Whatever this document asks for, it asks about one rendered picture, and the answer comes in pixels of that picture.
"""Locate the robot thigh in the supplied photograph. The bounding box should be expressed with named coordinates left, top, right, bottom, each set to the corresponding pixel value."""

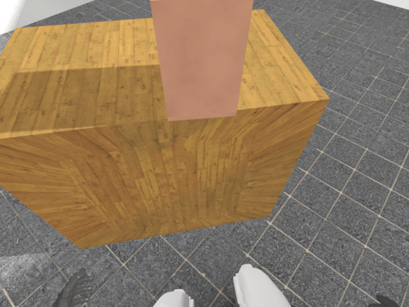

left=153, top=291, right=194, bottom=307
left=233, top=268, right=291, bottom=307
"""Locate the robot right thigh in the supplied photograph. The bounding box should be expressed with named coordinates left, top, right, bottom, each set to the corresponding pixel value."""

left=233, top=268, right=291, bottom=307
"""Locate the robot left hand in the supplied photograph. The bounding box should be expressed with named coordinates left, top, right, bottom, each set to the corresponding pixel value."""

left=53, top=270, right=94, bottom=307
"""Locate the carton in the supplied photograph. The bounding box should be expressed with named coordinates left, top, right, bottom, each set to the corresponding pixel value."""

left=150, top=0, right=254, bottom=121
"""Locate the robot left thigh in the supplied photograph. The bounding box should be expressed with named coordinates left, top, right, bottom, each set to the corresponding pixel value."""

left=153, top=291, right=194, bottom=307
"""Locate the pedestal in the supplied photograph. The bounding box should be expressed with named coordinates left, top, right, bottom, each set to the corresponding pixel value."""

left=0, top=10, right=330, bottom=249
